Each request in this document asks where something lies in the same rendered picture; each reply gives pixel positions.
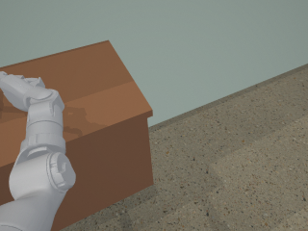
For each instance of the counter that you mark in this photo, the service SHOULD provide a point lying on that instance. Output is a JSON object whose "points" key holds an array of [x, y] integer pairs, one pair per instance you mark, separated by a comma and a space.
{"points": [[105, 128]]}

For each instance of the left robot upper arm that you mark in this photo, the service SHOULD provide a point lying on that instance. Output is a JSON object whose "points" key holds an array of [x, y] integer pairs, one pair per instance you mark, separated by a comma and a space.
{"points": [[39, 186]]}

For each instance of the tap lever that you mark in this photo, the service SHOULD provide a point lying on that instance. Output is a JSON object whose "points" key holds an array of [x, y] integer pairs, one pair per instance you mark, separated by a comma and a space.
{"points": [[20, 76]]}

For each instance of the left robot hand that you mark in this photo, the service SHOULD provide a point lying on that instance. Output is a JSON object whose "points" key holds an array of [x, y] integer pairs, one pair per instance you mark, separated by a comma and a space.
{"points": [[14, 88]]}

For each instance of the left robot forearm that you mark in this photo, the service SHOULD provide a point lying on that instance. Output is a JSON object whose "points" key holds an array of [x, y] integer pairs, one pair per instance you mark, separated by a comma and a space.
{"points": [[44, 127]]}

